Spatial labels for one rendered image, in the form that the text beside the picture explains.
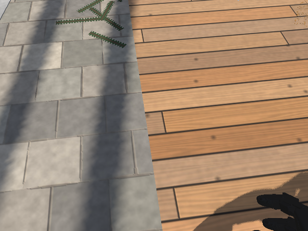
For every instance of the right robot hand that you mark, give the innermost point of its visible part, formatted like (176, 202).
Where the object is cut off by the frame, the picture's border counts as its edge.
(289, 205)

